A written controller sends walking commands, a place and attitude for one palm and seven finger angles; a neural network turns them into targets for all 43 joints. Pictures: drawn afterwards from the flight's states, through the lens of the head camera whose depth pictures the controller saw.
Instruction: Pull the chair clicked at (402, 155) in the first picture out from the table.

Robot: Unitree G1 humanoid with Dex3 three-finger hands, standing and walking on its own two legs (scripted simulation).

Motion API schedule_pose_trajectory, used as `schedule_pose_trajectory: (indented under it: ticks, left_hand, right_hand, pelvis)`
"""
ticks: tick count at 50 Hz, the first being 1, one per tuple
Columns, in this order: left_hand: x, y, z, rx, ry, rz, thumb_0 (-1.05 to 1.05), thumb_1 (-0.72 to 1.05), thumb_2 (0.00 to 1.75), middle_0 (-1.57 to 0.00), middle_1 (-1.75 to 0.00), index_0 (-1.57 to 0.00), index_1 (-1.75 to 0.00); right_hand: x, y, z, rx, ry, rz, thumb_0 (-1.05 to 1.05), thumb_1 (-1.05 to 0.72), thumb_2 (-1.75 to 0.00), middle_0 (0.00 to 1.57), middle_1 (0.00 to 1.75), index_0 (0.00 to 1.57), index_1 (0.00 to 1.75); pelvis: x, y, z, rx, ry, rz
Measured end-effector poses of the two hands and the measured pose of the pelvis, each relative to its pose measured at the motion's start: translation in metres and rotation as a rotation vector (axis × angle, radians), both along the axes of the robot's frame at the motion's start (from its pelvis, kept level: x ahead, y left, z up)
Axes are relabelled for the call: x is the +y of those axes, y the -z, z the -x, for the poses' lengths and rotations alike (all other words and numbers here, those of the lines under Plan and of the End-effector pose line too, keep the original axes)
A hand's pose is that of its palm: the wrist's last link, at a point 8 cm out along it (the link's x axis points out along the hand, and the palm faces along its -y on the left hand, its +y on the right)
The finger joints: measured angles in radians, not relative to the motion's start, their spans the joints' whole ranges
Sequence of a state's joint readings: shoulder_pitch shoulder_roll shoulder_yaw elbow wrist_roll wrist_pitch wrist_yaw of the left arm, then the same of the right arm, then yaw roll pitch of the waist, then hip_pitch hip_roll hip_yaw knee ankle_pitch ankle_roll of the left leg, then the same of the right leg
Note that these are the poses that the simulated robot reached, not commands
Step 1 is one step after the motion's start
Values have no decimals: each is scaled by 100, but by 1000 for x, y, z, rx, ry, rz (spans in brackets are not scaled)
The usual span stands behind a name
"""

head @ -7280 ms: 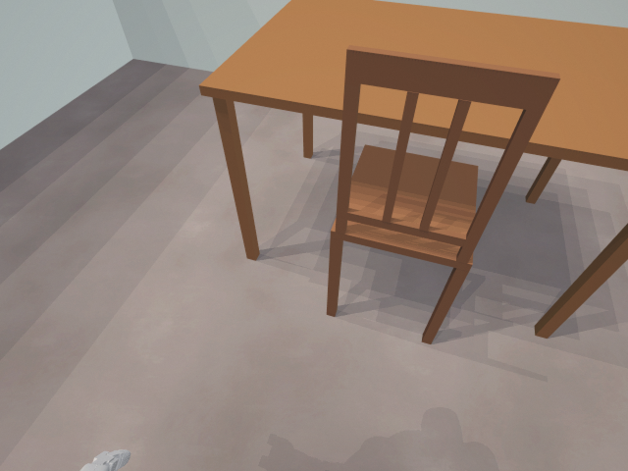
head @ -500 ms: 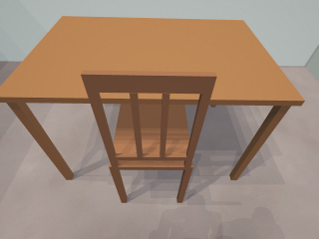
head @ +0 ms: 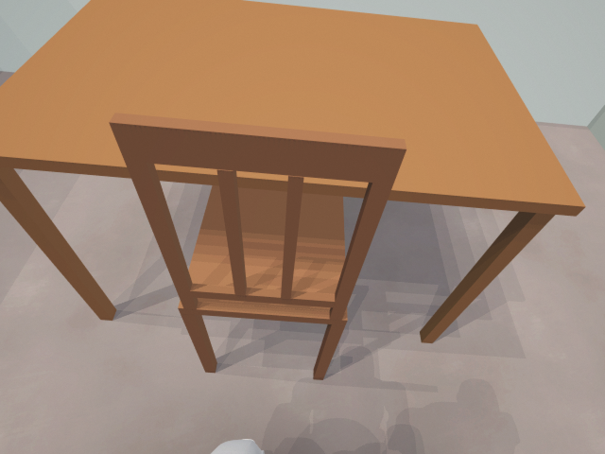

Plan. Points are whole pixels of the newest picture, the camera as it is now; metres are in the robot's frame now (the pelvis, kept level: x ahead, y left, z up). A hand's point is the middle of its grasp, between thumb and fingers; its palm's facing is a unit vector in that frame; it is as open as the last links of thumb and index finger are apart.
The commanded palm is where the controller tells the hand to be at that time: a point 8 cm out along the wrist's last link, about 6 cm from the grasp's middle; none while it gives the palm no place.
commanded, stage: come to a stop and stand still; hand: left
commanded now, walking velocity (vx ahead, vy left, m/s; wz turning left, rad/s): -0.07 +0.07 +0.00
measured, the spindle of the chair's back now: (235, 241) +0.44 +0.15 -0.04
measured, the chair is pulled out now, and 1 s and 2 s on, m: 0.00 0.00 0.00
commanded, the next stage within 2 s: look again from close up in 0.84 s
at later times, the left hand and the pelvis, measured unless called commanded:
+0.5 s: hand out of the picture +0.02 +0.18 -0.15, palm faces +0.05 -0.95 -0.32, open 7.4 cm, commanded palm none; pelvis +0.00 -0.04 +0.00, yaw +3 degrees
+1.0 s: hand out of the picture +0.02 +0.14 -0.17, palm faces +0.05 -0.98 -0.21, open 7.4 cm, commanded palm none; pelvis +0.01 -0.04 +0.01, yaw +3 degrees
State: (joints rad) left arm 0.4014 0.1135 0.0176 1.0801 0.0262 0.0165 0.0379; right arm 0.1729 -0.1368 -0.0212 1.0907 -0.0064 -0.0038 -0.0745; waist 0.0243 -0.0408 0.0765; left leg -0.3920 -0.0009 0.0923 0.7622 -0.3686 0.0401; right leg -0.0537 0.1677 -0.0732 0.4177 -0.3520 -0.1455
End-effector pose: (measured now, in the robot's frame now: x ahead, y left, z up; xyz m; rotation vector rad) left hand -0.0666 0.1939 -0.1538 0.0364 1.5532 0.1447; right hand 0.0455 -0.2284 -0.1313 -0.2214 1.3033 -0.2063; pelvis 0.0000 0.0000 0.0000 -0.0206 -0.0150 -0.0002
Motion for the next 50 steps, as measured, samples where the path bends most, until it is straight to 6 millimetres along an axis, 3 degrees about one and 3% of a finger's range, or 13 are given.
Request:
schedule_pose_trajectory:
  ticks: [2, 5, 9, 12, 19, 28, 38, 50]
  left_hand:
    - [2, 7, -9, -12, 8, 9, 1, 90, 90, -20, -30, -20, -30]
    - [7, 9, -33, -58, 30, 1, 1, 90, 90, -20, -30, -20, -30]
    - [17, -5, -69, -174, 27, -39, 1, 91, 90, -20, -30, -20, -30]
    - [29, -15, -78, -220, 32, -85, 2, 93, 90, -20, -30, -20, -30]
    - [45, -23, -78, -236, 83, -194, 1, 92, 90, -19, -30, -20, -30]
    - [20, -37, -82, -276, 68, -210, 1, 91, 90, -19, -30, -20, -30]
    - [-15, -25, -93, -286, 54, -122, 1, 90, 90, -20, -30, -20, -30]
    - [-5, -20, -83, -223, 55, -115, 1, 91, 90, -20, -30, -20, -30]
  right_hand:
    - [0, -1, -9, -51, 5, 13, 0, -90, -90, 20, 29, 20, 29]
    - [3, -4, -7, -79, 13, 5, 0, -91, -90, 20, 29, 20, 29]
    - [3, -4, 1, -16, -33, -18, 0, -93, -90, 20, 29, 20, 29]
    - [-3, -4, 1, 20, -63, -34, 0, -94, -90, 20, 30, 20, 29]
    - [-27, 0, -23, -87, -45, -73, 0, -93, -90, 20, 30, 20, 29]
    - [-44, 4, -43, -141, -72, -115, 0, -91, -90, 20, 29, 20, 29]
    - [-50, 3, -29, -77, -61, -101, 0, -90, -90, 20, 29, 20, 29]
    - [-44, 2, -10, -10, -28, -88, 0, -91, -90, 20, 29, 20, 29]
  pelvis:
    - [0, 4, -4, -14, 7, 11]
    - [-1, 2, -3, -30, 19, -11]
    - [1, -5, 0, -17, -14, -5]
    - [-2, -8, 1, -4, -37, 3]
    - [-24, -2, 3, 6, -47, -14]
    - [-43, -4, 0, -3, -63, -10]
    - [-49, -5, -6, -12, -56, -18]
    - [-43, -7, -8, -10, -46, -15]
